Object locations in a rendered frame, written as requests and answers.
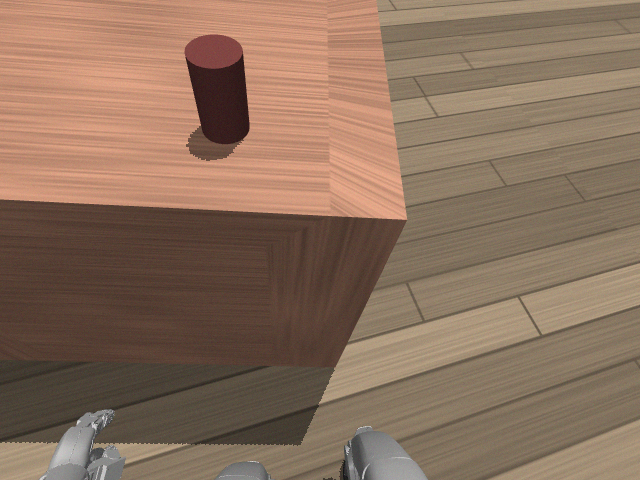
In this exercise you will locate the left robot arm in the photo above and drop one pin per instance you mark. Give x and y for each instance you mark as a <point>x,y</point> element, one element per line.
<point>66,472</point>

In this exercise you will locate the left robot hand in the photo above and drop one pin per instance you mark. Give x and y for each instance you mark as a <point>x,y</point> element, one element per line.
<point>75,447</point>

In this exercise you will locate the can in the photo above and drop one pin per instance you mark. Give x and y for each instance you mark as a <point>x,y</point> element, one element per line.
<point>216,69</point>

